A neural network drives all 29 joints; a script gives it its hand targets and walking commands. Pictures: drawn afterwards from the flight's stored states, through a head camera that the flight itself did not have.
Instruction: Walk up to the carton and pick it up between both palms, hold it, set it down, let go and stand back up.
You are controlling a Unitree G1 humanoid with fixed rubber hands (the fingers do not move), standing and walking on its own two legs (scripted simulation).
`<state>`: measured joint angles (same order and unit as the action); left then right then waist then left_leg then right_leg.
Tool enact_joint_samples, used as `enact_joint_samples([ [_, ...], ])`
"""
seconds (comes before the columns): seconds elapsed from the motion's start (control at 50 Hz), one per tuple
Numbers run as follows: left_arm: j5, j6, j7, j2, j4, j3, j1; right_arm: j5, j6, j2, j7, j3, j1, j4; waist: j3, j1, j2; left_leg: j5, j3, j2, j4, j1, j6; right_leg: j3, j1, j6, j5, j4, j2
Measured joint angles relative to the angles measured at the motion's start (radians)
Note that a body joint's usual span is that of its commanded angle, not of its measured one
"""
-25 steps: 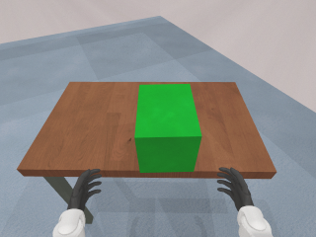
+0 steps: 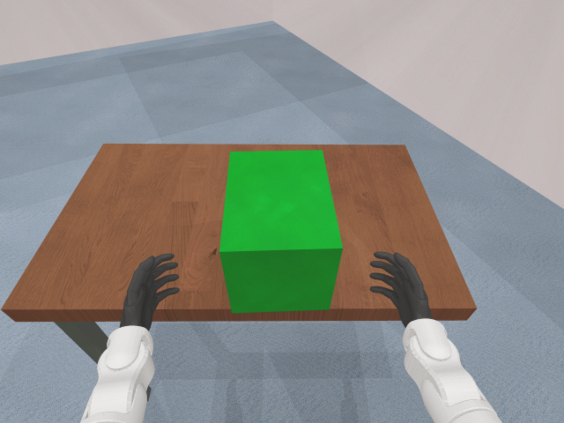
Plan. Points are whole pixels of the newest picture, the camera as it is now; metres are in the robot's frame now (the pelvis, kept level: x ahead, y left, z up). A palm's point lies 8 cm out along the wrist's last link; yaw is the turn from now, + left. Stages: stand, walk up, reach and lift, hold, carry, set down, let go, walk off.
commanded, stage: reach and lift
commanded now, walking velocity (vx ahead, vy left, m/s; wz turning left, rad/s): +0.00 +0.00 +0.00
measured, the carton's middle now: (278, 228) +0.47 +0.05 -0.01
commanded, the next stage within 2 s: none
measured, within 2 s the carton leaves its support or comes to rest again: neither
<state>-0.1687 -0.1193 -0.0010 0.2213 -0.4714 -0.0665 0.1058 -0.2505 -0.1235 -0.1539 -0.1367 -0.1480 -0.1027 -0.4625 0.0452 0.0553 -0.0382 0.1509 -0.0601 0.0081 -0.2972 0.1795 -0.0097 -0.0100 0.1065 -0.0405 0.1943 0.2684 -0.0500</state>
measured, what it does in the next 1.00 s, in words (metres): stands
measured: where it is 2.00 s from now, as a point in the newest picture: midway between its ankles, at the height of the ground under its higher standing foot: outside the picture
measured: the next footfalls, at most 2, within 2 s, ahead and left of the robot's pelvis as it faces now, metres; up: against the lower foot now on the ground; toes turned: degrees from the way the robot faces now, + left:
none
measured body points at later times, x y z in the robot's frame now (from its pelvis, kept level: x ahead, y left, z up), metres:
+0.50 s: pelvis -0.02 +0.01 +0.00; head +0.00 +0.03 +0.45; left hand +0.35 +0.25 +0.09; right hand +0.39 -0.13 +0.08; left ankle +0.00 +0.11 -0.75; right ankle -0.04 -0.09 -0.75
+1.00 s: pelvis -0.02 +0.00 +0.00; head +0.01 +0.02 +0.45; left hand +0.42 +0.25 +0.14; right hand +0.45 -0.13 +0.14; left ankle +0.00 +0.11 -0.75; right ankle -0.04 -0.09 -0.75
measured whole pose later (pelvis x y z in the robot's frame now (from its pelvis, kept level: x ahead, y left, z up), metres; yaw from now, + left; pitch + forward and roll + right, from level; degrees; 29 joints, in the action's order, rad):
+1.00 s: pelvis -0.02 +0.00 +0.00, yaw +1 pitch +10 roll -1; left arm -0.17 0.17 -0.04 0.29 -0.92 -0.12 0.89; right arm -0.31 0.17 -0.24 -0.17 -0.04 -0.93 -0.96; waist 0.13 0.05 -0.02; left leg 0.12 -0.03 0.01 -0.32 0.38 -0.02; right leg 0.01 0.29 -0.04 0.15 0.28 -0.05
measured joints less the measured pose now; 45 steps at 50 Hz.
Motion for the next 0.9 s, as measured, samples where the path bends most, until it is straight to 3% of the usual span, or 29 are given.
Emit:
enact_joint_samples([
  [0.18, 0.054, 0.285, 0.004, -0.009, 0.139, -0.050, 0.136, -0.026, 0.160, -0.006, -0.051, 0.044, -0.159, 0.022, -0.020, 0.005, 0.000, -0.008, 0.007, -0.003, -0.001, -0.016, -0.005, 0.004, -0.039, 0.007, -0.031, -0.046, 0.002],
  [0.3, 0.064, 0.378, -0.020, -0.017, 0.127, -0.046, 0.238, -0.014, 0.232, -0.013, -0.042, 0.097, -0.275, -0.039, -0.041, 0.010, 0.003, -0.017, 0.010, -0.005, -0.006, -0.003, -0.011, 0.008, -0.028, 0.011, -0.041, -0.043, 0.005],
  [0.48, 0.038, 0.380, -0.051, -0.006, 0.017, -0.036, 0.387, 0.007, 0.261, -0.027, -0.030, 0.139, -0.432, -0.147, -0.037, 0.014, 0.019, -0.025, 0.008, -0.003, -0.018, 0.062, -0.015, 0.007, 0.043, 0.013, -0.046, -0.022, 0.003],
  [0.72, 0.053, 0.366, -0.028, 0.010, -0.182, -0.089, 0.583, -0.017, 0.290, -0.052, -0.055, 0.113, -0.611, -0.289, 0.013, 0.008, 0.028, -0.023, 0.016, 0.000, -0.021, 0.101, -0.011, 0.013, 0.081, 0.008, -0.040, -0.017, 0.000],
  [0.9, 0.028, 0.320, -0.033, 0.042, -0.353, -0.078, 0.711, -0.036, 0.297, -0.068, -0.047, 0.113, -0.743, -0.422, 0.051, 0.003, 0.021, -0.027, 0.024, 0.001, -0.024, 0.151, -0.006, 0.020, 0.135, 0.003, -0.038, -0.004, -0.003],
])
